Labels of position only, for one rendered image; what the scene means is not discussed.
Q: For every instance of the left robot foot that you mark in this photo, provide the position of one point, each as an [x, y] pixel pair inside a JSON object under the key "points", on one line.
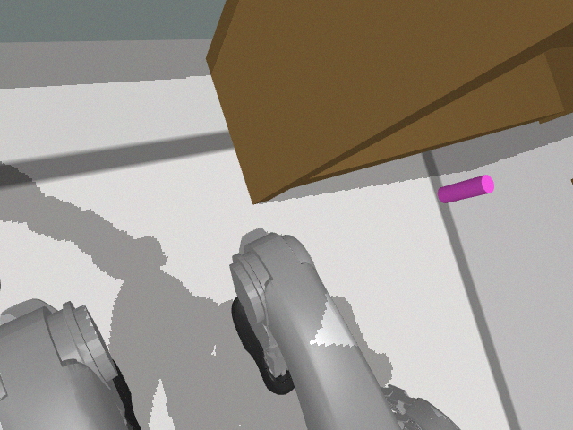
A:
{"points": [[126, 398]]}

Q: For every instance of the right robot foot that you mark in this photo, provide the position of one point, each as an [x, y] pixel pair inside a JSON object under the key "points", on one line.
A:
{"points": [[282, 384]]}

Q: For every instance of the bookshelf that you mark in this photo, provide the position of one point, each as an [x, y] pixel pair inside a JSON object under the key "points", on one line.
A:
{"points": [[312, 89]]}

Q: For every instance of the right robot hand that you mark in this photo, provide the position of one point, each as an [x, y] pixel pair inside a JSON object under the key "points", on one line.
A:
{"points": [[416, 414]]}

